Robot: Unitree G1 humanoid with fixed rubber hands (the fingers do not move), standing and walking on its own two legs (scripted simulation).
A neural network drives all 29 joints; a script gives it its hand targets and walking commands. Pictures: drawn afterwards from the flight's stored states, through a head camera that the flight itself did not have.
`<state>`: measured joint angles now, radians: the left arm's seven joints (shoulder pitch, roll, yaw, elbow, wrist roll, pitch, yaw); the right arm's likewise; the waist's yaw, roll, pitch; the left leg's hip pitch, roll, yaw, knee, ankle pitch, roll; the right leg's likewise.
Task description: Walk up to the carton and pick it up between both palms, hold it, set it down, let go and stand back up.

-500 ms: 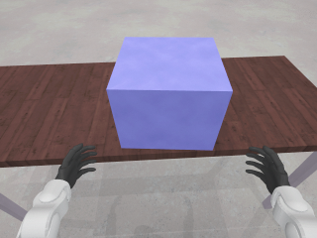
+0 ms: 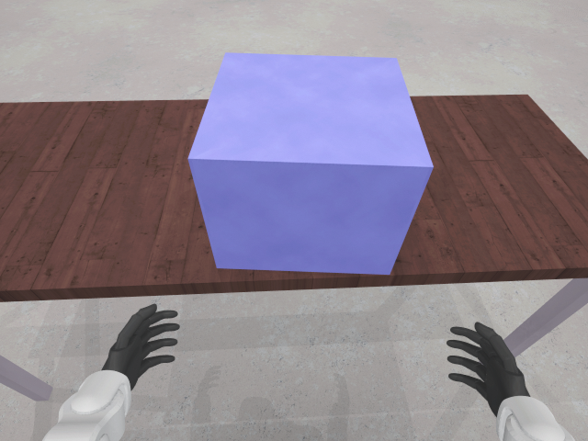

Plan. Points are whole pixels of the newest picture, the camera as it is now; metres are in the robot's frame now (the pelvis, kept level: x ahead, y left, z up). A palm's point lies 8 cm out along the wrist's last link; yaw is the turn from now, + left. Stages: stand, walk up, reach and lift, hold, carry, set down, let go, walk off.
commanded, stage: set down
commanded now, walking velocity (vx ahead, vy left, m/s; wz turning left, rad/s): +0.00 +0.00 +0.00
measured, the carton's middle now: (306, 162) +0.55 +0.06 +0.06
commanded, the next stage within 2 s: none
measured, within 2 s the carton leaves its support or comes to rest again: neither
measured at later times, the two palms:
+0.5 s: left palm (146, 398) +0.16 +0.24 -0.04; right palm out of the picture +0.15 -0.22 -0.04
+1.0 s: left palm (155, 436) +0.13 +0.23 -0.09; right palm out of the picture +0.13 -0.21 -0.10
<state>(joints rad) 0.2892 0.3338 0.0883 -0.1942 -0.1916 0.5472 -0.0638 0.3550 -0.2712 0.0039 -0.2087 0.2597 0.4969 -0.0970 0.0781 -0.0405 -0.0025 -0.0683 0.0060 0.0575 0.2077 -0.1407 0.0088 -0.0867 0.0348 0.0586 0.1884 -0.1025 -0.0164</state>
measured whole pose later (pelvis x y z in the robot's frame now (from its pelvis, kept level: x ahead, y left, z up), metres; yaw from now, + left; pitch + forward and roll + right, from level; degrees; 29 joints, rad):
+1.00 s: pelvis -0.01 -0.01 +0.00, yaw +2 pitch +3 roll +0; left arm 0.15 0.23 0.03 0.29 0.00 0.68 -0.02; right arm 0.22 -0.15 0.04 0.41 0.09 0.42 -0.09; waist 0.03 -0.03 0.05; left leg -0.21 0.01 0.02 0.32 -0.16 -0.01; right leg -0.22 0.04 0.02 0.30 -0.14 -0.03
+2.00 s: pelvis -0.02 -0.02 -0.01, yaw +5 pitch +0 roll +1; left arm 0.15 0.22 0.01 0.46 0.02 0.35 0.03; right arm 0.11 -0.17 -0.03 0.79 -0.04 -0.01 0.02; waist 0.02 -0.02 -0.01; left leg -0.18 0.00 -0.02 0.34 -0.16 -0.01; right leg -0.19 0.03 -0.03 0.37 -0.18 -0.04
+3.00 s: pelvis +0.03 +0.00 -0.01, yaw +1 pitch +0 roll -1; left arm 0.26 0.22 0.02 0.40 0.05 0.16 -0.02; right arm 0.15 -0.19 -0.01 0.89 0.05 -0.33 0.02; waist 0.03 -0.04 0.00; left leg -0.14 0.02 0.03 0.43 -0.30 0.00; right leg -0.15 0.05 0.03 0.40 -0.26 -0.02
